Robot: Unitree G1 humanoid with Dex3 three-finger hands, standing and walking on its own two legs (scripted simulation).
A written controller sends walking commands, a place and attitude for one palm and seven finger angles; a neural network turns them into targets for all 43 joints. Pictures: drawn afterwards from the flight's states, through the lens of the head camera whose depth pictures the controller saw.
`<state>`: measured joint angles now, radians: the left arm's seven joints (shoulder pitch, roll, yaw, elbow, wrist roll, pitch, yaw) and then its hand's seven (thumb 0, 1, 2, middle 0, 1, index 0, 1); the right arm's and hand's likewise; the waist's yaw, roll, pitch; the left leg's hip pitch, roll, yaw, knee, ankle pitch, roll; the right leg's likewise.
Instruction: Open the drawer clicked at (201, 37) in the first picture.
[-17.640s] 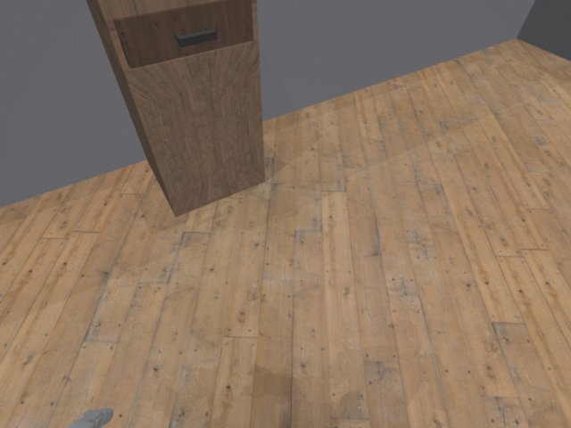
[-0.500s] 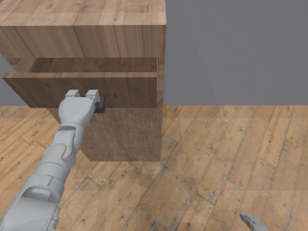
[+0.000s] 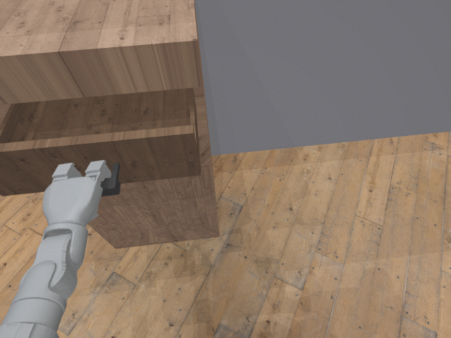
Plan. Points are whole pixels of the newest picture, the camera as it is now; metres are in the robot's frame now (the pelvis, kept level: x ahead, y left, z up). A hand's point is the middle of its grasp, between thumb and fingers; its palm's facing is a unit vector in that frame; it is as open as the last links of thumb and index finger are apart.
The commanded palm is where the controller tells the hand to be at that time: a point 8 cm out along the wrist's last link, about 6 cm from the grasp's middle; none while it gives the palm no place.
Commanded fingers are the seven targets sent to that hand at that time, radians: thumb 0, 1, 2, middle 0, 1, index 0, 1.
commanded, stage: pull the drawer open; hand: left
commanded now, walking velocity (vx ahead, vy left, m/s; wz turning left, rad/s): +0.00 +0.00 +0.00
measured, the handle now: (86, 180) +0.40 +0.27 +0.03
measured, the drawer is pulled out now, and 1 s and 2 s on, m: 0.12 0.25 0.30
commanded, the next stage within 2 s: open the thumb to release the handle in 1.38 s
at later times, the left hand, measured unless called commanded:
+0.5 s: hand (83, 240) +0.29 +0.26 +0.01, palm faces -0.02 -0.04 -1.00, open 5.7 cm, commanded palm +0.26 +0.27 +0.06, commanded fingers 0.00 0.90 0.90 -0.40 -1.35 -0.40 -1.35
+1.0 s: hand (75, 285) +0.21 +0.25 +0.01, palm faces +0.01 -0.08 -1.00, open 5.6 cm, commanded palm +0.16 +0.25 +0.06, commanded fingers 0.00 0.90 0.90 -0.40 -1.35 -0.40 -1.35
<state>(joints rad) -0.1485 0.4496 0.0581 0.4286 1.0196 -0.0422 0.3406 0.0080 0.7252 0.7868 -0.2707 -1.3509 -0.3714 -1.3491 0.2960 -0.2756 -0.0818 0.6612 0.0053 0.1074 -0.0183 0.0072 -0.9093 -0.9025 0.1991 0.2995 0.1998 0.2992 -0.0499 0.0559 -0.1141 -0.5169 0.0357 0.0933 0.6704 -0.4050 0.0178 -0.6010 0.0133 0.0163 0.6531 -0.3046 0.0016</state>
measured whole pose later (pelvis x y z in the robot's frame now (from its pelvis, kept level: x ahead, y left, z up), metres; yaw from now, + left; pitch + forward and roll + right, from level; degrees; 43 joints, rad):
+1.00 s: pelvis +0.00 -0.01 +0.00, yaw +0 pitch +10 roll +0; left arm 0.42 0.39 0.03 -0.05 1.01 -0.01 0.40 0.01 0.71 0.74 -0.28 -1.35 -0.41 -1.35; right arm 0.16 -0.27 -0.07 0.64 -0.03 0.05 0.00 0.01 -0.91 -0.90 0.20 0.30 0.20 0.30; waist 0.00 0.04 -0.11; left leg -0.45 0.04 0.09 0.70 -0.43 0.00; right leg -0.54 0.01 0.01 0.71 -0.35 -0.01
